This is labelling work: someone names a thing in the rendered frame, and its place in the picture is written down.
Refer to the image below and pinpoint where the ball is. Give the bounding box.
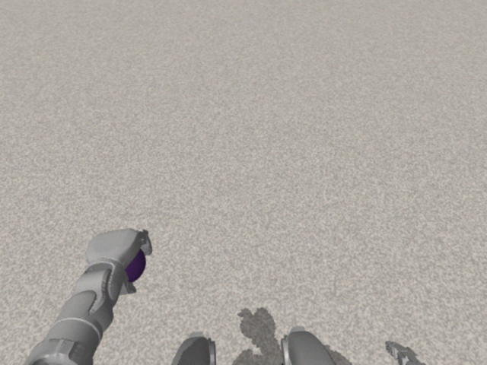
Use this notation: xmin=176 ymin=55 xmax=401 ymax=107
xmin=125 ymin=249 xmax=146 ymax=283

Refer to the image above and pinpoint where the left robot hand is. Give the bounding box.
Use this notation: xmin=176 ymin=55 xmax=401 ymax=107
xmin=86 ymin=228 xmax=152 ymax=295

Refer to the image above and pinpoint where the left robot arm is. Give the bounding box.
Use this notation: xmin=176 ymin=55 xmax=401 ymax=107
xmin=23 ymin=259 xmax=126 ymax=365

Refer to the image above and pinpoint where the right robot hand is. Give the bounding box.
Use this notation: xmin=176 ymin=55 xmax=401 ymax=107
xmin=385 ymin=341 xmax=426 ymax=365

